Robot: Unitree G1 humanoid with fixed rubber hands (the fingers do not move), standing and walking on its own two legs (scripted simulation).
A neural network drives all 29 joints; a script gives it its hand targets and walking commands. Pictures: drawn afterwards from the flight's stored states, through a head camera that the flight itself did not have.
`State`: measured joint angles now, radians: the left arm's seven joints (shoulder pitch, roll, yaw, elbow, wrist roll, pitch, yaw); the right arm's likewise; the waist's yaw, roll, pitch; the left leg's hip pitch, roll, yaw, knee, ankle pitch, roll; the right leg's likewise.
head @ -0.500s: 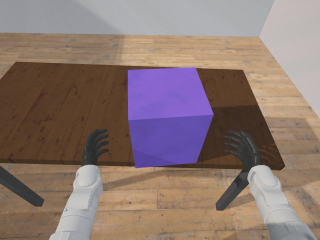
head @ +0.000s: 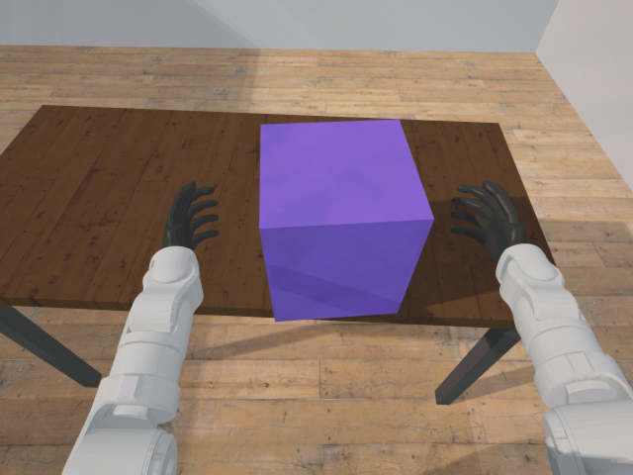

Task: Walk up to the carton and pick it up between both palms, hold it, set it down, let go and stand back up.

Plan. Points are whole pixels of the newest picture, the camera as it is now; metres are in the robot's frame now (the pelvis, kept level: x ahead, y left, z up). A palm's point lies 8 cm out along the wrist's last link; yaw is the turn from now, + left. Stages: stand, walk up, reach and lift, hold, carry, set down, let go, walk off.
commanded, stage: reach and lift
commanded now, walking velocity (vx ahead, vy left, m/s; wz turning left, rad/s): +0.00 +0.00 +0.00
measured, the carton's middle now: (333, 225) +0.47 +0.02 +0.00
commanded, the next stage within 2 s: none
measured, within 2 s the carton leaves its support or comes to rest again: neither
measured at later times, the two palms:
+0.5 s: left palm (173, 185) +0.41 +0.23 +0.13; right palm (490, 173) +0.47 -0.18 +0.13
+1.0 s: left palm (188, 216) +0.41 +0.22 +0.07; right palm (459, 197) +0.47 -0.15 +0.08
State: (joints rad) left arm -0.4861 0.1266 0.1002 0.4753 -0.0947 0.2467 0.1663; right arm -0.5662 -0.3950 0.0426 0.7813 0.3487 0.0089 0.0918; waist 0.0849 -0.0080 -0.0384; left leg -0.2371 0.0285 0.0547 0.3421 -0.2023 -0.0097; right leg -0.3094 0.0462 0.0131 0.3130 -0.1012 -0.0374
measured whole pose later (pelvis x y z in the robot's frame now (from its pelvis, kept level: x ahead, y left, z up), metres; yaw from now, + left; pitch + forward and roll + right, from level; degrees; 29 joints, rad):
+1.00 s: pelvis +0.00 -0.01 -0.01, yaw +4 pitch +16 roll +0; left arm -0.92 0.17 0.09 1.18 -0.13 -0.08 0.12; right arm -0.97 -0.33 0.05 1.28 0.31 -0.09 0.01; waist 0.09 -0.01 -0.16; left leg -0.50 0.03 -0.02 0.43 -0.21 -0.03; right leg -0.53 0.04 -0.05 0.36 -0.11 -0.05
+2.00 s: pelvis +0.00 -0.01 -0.01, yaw +4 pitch +20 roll +0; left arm -0.91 -0.02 0.48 1.19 0.22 -0.29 0.17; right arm -0.95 -0.10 -0.42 1.19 -0.22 -0.24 -0.04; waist 0.05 0.03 -0.15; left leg -0.61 0.03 0.01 0.46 -0.18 -0.02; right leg -0.65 0.04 -0.04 0.42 -0.13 -0.05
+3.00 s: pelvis +0.02 +0.00 +0.00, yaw +5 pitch +13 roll +0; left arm -0.71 -0.15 0.57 0.89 0.40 -0.23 0.10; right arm -0.76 0.02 -0.63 1.02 -0.45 -0.34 0.02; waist 0.03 0.00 -0.04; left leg -0.38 0.03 0.04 0.35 -0.20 -0.01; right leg -0.41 0.03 -0.06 0.31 -0.13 -0.04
